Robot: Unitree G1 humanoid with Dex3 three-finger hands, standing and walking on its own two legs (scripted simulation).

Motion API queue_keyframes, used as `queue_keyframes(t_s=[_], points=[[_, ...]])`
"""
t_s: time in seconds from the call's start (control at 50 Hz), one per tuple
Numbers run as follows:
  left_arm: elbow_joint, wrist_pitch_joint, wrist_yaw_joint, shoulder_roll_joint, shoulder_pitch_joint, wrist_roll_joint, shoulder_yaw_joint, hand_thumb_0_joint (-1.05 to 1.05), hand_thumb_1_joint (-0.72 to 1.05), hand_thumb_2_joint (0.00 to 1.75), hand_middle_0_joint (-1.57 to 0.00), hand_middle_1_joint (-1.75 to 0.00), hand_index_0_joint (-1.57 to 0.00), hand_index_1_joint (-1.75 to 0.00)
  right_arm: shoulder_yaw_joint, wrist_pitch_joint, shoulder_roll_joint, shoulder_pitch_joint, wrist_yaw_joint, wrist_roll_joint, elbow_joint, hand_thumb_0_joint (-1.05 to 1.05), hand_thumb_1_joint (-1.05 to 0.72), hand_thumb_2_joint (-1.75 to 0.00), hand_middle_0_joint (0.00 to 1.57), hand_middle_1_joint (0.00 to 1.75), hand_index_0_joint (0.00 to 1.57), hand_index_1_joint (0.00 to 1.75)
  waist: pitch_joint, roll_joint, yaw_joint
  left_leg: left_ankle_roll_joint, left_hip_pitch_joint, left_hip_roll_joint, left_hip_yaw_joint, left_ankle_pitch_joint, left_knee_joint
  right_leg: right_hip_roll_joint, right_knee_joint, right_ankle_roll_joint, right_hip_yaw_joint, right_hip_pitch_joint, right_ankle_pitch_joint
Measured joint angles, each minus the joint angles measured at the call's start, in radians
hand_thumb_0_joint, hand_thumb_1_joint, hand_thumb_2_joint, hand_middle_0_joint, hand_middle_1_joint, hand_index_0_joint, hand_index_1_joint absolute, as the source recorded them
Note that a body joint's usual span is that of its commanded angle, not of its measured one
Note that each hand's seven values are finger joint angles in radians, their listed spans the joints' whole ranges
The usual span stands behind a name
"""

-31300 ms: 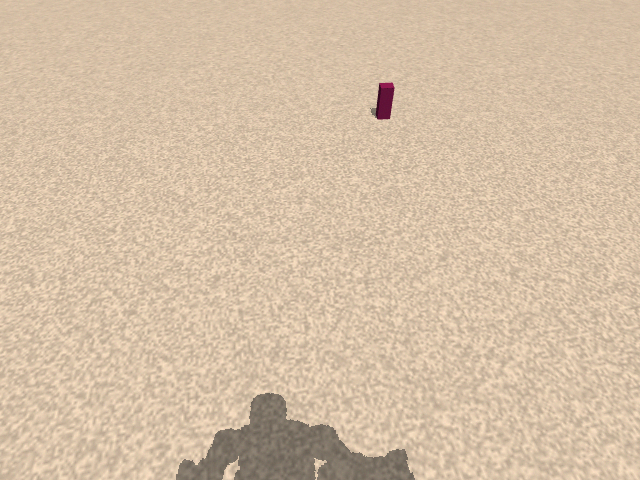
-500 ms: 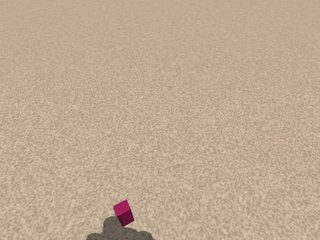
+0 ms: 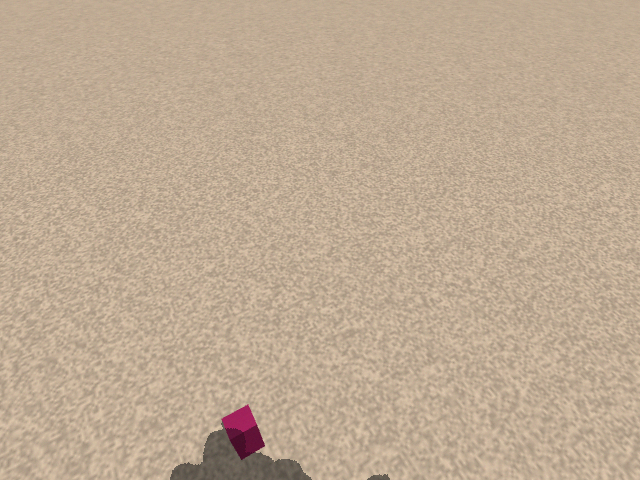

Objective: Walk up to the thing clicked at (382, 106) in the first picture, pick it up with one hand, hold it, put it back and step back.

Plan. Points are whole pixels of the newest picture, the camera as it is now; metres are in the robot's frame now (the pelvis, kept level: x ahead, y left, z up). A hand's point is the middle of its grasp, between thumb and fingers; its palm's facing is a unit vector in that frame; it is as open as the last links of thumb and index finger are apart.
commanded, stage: stand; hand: left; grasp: from the side
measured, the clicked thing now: (244, 433) +0.40 +0.22 -0.68
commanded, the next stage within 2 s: step back in 0.68 s
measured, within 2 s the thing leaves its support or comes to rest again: neither
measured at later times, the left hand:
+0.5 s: hand out of the picture +0.07 +0.25 -0.16, palm faces -0.03 -0.94 -0.34, open 7.4 cm
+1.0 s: hand out of the picture +0.10 +0.30 -0.18, palm faces -0.03 -0.93 -0.38, open 7.4 cm
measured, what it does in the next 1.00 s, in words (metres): lifts its left foot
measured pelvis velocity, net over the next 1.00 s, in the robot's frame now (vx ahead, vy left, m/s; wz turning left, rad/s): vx -0.04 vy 0.03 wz -0.01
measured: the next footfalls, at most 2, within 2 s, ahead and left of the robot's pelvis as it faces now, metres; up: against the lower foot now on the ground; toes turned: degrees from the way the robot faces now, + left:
right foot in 1.34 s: -0.08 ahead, -0.09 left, +0.00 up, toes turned -2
left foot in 1.68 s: -0.15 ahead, +0.14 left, +0.00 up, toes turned -4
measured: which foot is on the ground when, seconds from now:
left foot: down 0.00-1.00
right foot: down 0.00-0.94, up 0.96-1.00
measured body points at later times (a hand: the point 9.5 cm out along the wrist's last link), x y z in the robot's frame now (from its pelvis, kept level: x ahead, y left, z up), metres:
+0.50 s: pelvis +0.01 -0.01 +0.00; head +0.01 -0.01 +0.45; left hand +0.07 +0.29 -0.13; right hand +0.07 -0.30 -0.14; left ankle +0.02 +0.13 -0.75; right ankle +0.00 -0.14 -0.75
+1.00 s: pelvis -0.04 +0.03 -0.02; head +0.03 +0.06 +0.42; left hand +0.11 +0.35 -0.16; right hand +0.03 -0.30 -0.13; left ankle -0.04 +0.12 -0.75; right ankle -0.02 -0.13 -0.72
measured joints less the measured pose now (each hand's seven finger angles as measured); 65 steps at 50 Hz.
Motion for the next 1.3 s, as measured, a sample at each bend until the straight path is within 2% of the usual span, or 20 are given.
queue_keyframes(t_s=[0.68,0.72,0.76,0.8,0.88,0.9,0.92,0.94,0.96,1.0,1.02,1.06,1.12,1.22,1.3], points=[[-0.007,0.003,-0.003,0.008,0.011,-0.002,0.002,0.00,0.90,0.89,-0.20,-0.30,-0.20,-0.30,-0.002,0.003,-0.005,-0.001,0.003,0.001,0.001,0.01,-0.90,-0.90,0.20,0.30,0.20,0.30,-0.007,-0.002,-0.001,-0.011,0.014,0.011,0.002,0.000,-0.018,0.011,-0.007,-0.011,0.001,0.007,-0.004],[-0.027,0.008,-0.007,0.010,0.007,-0.014,0.015,0.00,0.90,0.89,-0.20,-0.30,-0.20,-0.30,-0.007,0.014,-0.009,-0.009,0.009,0.008,-0.016,0.01,-0.90,-0.90,0.20,0.30,0.20,0.30,0.001,0.001,-0.002,-0.009,-0.019,0.016,0.000,-0.013,0.021,0.015,0.018,-0.013,0.001,-0.019,-0.010],[-0.055,0.014,-0.006,0.016,-0.004,-0.020,0.028,0.00,0.90,0.89,-0.20,-0.30,-0.20,-0.30,-0.015,0.022,-0.020,-0.025,0.012,0.016,-0.044,0.01,-0.90,-0.90,0.20,0.30,0.20,0.30,0.028,0.008,-0.005,-0.003,-0.066,0.022,-0.005,-0.033,0.084,0.022,0.053,-0.017,-0.002,-0.052,-0.017],[-0.083,0.023,-0.005,0.024,-0.019,-0.019,0.038,0.00,0.90,0.89,-0.20,-0.30,-0.20,-0.30,-0.027,0.030,-0.034,-0.035,0.012,0.019,-0.072,0.01,-0.90,-0.90,0.20,0.30,0.20,0.30,0.054,0.013,-0.006,0.017,-0.119,0.021,-0.014,-0.051,0.160,0.023,0.091,-0.018,-0.003,-0.087,-0.025],[-0.140,0.047,-0.003,0.042,-0.037,-0.001,0.048,0.00,0.90,0.89,-0.20,-0.30,-0.20,-0.30,-0.050,0.048,-0.063,-0.028,0.016,0.017,-0.125,0.01,-0.90,-0.90,0.20,0.30,0.20,0.30,0.081,-0.004,-0.003,0.057,-0.185,-0.033,-0.029,-0.207,0.360,0.001,0.185,-0.010,0.018,-0.164,-0.053],[-0.153,0.052,-0.002,0.050,-0.042,0.002,0.049,0.00,0.90,0.89,-0.20,-0.30,-0.20,-0.30,-0.053,0.049,-0.067,-0.020,0.017,0.018,-0.137,0.01,-0.90,-0.90,0.20,0.30,0.20,0.30,0.083,-0.011,-0.006,0.063,-0.180,-0.043,-0.025,-0.206,0.364,-0.005,0.209,-0.005,0.021,-0.184,-0.061],[-0.167,0.057,-0.001,0.057,-0.047,0.003,0.049,0.00,0.90,0.89,-0.20,-0.30,-0.20,-0.30,-0.055,0.047,-0.072,-0.008,0.018,0.016,-0.149,0.01,-0.90,-0.90,0.20,0.30,0.20,0.30,0.082,-0.012,-0.011,0.067,-0.165,-0.044,-0.023,-0.151,0.331,-0.007,0.237,0.000,0.020,-0.206,-0.071],[-0.181,0.062,0.001,0.066,-0.057,-0.001,0.050,0.00,0.90,0.89,-0.20,-0.30,-0.20,-0.30,-0.059,0.043,-0.073,0.001,0.016,0.011,-0.156,0.01,-0.90,-0.90,0.20,0.30,0.20,0.30,0.084,-0.018,-0.013,0.060,-0.157,-0.047,-0.023,-0.184,0.308,-0.009,0.275,-0.008,0.023,-0.234,-0.082],[-0.192,0.068,0.006,0.077,-0.074,-0.005,0.053,0.00,0.90,0.89,-0.20,-0.30,-0.20,-0.30,-0.061,0.039,-0.065,0.004,0.013,0.004,-0.159,0.01,-0.90,-0.90,0.20,0.30,0.20,0.30,0.101,-0.035,-0.010,0.062,-0.162,-0.056,-0.017,-0.199,0.314,0.001,0.332,-0.028,0.059,-0.260,-0.141],[-0.211,0.075,0.020,0.087,-0.097,-0.008,0.059,0.00,0.90,0.89,-0.20,-0.30,-0.20,-0.30,-0.057,0.035,-0.050,0.015,0.012,-0.004,-0.169,0.01,-0.90,-0.90,0.20,0.30,0.20,0.30,0.130,-0.049,-0.011,0.069,-0.171,-0.056,-0.017,-0.188,0.319,0.067,0.484,-0.053,0.138,-0.305,-0.286],[-0.218,0.077,0.025,0.090,-0.101,-0.009,0.058,0.00,0.90,0.89,-0.20,-0.30,-0.20,-0.30,-0.054,0.035,-0.042,0.020,0.010,-0.006,-0.174,0.01,-0.90,-0.90,0.20,0.30,0.20,0.30,0.137,-0.053,-0.015,0.071,-0.171,-0.054,-0.019,-0.174,0.307,0.100,0.563,-0.061,0.163,-0.325,-0.322],[-0.233,0.077,0.029,0.090,-0.097,-0.015,0.054,0.00,0.90,0.89,-0.20,-0.30,-0.20,-0.30,-0.049,0.036,-0.030,0.029,0.000,-0.009,-0.187,0.01,-0.90,-0.90,0.20,0.30,0.20,0.30,0.142,-0.057,-0.019,0.075,-0.170,-0.049,-0.016,-0.147,0.277,0.141,0.690,-0.065,0.179,-0.357,-0.330],[-0.250,0.074,0.025,0.080,-0.073,-0.012,0.050,0.00,0.90,0.89,-0.20,-0.30,-0.20,-0.30,-0.047,0.034,-0.023,0.035,-0.013,-0.007,-0.215,0.01,-0.90,-0.90,0.20,0.30,0.20,0.30,0.147,-0.053,-0.021,0.080,-0.172,-0.046,-0.004,-0.123,0.253,0.156,0.765,-0.052,0.170,-0.360,-0.310],[-0.265,0.076,0.015,0.060,-0.025,-0.004,0.054,0.00,0.90,0.89,-0.20,-0.30,-0.20,-0.30,-0.044,0.024,-0.017,0.030,-0.021,-0.005,-0.265,0.01,-0.90,-0.90,0.20,0.30,0.20,0.30,0.154,-0.043,-0.022,0.086,-0.187,-0.042,0.027,-0.109,0.263,0.129,0.660,-0.029,0.143,-0.287,-0.315],[-0.268,0.071,0.006,0.049,0.004,0.002,0.059,0.00,0.90,0.89,-0.20,-0.30,-0.20,-0.30,-0.038,0.026,-0.024,0.020,-0.018,-0.006,-0.288,0.01,-0.90,-0.90,0.20,0.30,0.20,0.30,0.149,-0.026,-0.014,0.079,-0.223,-0.029,0.051,-0.112,0.309,0.093,0.478,-0.039,0.096,-0.211,-0.283]])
